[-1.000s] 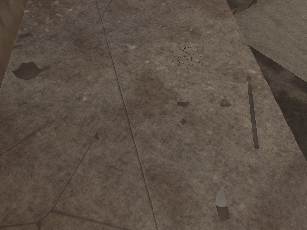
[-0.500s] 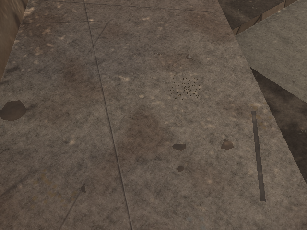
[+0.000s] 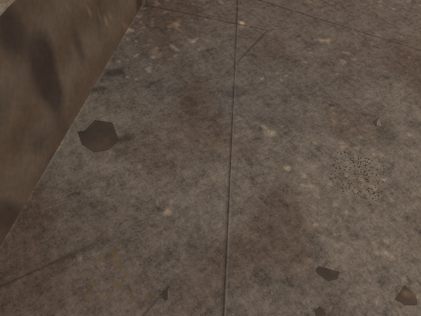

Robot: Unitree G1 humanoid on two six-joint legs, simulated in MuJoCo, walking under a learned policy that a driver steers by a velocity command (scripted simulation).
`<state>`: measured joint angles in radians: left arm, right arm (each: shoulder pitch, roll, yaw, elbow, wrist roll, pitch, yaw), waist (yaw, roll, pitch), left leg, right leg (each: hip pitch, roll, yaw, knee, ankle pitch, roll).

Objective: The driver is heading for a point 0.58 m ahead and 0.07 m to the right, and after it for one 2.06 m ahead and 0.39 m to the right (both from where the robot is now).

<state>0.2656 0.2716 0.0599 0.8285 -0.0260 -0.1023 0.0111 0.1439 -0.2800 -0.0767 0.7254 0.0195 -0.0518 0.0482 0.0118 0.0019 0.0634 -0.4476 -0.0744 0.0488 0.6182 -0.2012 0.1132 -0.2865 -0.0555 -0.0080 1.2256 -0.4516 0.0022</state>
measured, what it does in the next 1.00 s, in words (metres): walks ahead, turning right: right foot, then left foot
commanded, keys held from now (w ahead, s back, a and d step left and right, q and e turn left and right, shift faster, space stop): w+q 0.02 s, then w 0.08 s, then w+e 0.34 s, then e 0.26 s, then no key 0.30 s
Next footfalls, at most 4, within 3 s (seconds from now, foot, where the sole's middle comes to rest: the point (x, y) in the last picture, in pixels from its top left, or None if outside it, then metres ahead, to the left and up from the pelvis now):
0.46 right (277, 309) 0.46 -0.17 -0.76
0.94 left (205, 267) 0.58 0.05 -0.76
2.86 right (296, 192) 0.87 -0.27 -0.76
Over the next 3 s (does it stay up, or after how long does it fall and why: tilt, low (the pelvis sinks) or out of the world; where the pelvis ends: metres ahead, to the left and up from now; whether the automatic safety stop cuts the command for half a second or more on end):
stays up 0.80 -0.16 0.02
